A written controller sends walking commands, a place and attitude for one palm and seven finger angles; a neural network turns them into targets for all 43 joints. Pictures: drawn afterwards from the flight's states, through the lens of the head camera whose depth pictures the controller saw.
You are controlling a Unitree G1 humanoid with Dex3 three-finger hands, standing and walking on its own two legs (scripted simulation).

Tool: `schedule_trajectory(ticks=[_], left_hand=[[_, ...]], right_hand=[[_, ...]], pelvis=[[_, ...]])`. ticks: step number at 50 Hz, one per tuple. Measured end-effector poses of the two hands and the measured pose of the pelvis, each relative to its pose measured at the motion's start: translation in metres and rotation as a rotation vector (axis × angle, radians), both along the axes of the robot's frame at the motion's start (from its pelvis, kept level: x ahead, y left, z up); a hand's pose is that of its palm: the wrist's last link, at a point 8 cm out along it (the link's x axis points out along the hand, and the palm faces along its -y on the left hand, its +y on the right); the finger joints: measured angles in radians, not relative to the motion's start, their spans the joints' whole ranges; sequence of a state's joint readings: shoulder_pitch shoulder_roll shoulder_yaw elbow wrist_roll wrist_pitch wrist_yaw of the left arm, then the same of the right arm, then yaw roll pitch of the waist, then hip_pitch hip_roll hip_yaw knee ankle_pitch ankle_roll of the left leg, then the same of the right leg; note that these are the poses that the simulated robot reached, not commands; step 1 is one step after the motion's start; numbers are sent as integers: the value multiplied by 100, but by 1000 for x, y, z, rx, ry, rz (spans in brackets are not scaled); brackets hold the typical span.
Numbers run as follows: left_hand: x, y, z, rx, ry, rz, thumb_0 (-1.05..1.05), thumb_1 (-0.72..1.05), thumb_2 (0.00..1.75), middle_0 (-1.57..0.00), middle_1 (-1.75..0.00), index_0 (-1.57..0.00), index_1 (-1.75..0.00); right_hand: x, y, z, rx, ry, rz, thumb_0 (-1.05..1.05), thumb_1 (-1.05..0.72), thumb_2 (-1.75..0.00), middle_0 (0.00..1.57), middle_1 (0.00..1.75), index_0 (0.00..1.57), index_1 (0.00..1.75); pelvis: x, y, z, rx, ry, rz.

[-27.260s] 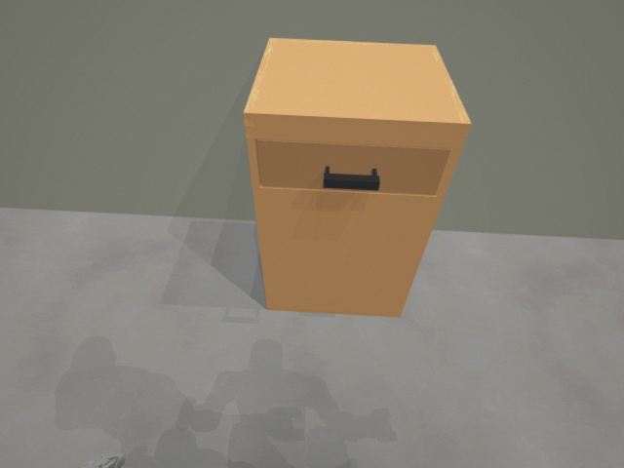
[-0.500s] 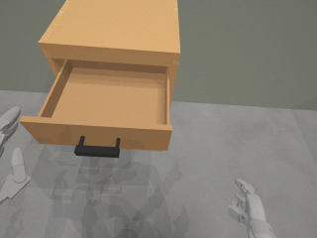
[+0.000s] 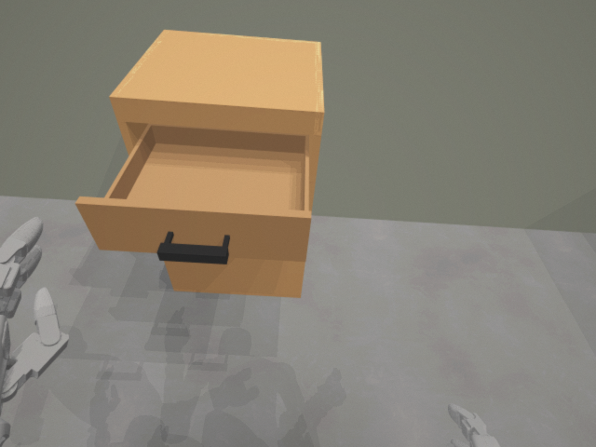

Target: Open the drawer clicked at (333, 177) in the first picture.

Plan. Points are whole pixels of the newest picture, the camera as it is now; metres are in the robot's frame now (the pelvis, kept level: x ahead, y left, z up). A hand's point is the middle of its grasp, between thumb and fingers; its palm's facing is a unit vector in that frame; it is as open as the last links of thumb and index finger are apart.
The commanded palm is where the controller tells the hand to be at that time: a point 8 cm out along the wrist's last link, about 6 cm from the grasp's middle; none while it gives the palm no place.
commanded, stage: stop stepping back and stand still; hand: left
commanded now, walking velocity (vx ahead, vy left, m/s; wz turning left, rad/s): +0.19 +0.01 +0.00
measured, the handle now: (196, 245) +0.51 +0.21 -0.09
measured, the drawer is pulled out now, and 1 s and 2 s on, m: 0.29 0.29 0.29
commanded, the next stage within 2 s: let the arm hang, fingers relaxed in 0.32 s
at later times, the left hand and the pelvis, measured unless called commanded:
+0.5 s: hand (83, 396) +0.17 +0.24 +0.06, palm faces +0.27 -0.85 -0.44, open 7.4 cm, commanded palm none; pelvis -0.03 -0.01 -0.01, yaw +4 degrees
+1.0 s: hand out of the picture -0.06 +0.17 -0.16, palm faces +0.10 -0.96 -0.26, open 7.3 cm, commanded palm none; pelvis -0.03 -0.03 +0.01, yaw +4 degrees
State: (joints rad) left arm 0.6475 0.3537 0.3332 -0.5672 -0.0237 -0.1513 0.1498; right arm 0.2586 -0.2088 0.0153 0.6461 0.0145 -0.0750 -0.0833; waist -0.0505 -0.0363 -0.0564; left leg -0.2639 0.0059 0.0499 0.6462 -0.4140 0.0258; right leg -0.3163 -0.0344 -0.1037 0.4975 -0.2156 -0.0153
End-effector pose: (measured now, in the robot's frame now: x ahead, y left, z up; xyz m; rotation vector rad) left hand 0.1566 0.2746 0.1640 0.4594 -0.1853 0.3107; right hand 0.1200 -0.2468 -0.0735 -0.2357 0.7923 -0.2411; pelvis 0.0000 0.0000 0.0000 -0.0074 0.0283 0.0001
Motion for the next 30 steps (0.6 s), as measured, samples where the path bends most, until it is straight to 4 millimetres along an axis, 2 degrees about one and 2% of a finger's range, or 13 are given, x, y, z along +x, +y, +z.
schedule_trajectory(ticks=[4, 8, 12, 16, 21, 22, 23, 26, 28, 30], left_hand=[[-11, 2, -2, 31, 11, -27, 2, 89, 90, -22, -30, -21, -30], [-22, -4, 22, 105, -12, -56, 2, 89, 90, -22, -30, -21, -30], [-29, -12, 39, 180, -79, -66, 2, 89, 90, -22, -30, -21, -30], [-29, -10, 34, 157, -74, -19, 2, 89, 90, -22, -30, -21, -30], [-31, -6, 11, 58, -4, 33, 2, 89, 90, -21, -30, -21, -30], [-29, -5, -1, 61, 27, 27, 1, 89, 90, -21, -30, -21, -30], [-24, -2, -23, 39, 99, 33, 1, 89, 90, -21, -30, -21, -30], [-18, 2, -116, -133, 447, 114, 1, 90, 90, -21, -30, -20, -30], [-29, -10, -178, -246, 686, 154, 1, 90, 90, -20, -30, -20, -30], [-52, -31, -231, -325, 882, 157, 1, 91, 90, -20, -30, -20, -29]], right_hand=[[-17, -10, 7, -56, -7, -11, 1, -90, -90, 20, 30, 20, 30], [-21, -5, 11, -23, -38, 1, 1, -91, -90, 20, 30, 20, 30], [-12, 2, -1, 34, -62, 42, 1, -90, -90, 20, 30, 20, 30], [-3, 6, -11, 83, -58, 54, 1, -90, -90, 20, 30, 20, 30], [1, 6, -7, 74, -46, 61, 1, -90, -90, 20, 30, 20, 30], [2, 6, -9, 72, -49, 82, 1, -90, -90, 20, 30, 20, 30], [1, 5, -14, 74, -28, 103, 1, -90, -90, 20, 30, 20, 30], [-9, 3, -35, 82, 84, 145, 1, -90, -90, 20, 30, 20, 30], [-20, 2, -45, 90, 156, 158, 1, -91, -90, 20, 30, 20, 30], [-32, 0, -54, 100, 214, 156, 1, -91, -90, 20, 30, 20, 30]], pelvis=[[-13, 2, -2, 5, -14, 1], [-15, -1, 3, -4, -29, 5], [-19, -7, -2, 3, -46, 5], [-24, -11, -3, -11, -48, 11], [-25, -11, -1, -5, -33, 11], [-25, -9, -3, -6, -23, 25], [-26, -9, -5, 4, -16, 39], [-28, -9, -7, 21, -2, 79], [-27, -14, -8, 34, -6, 91], [-27, -22, -13, 57, -23, 84]])
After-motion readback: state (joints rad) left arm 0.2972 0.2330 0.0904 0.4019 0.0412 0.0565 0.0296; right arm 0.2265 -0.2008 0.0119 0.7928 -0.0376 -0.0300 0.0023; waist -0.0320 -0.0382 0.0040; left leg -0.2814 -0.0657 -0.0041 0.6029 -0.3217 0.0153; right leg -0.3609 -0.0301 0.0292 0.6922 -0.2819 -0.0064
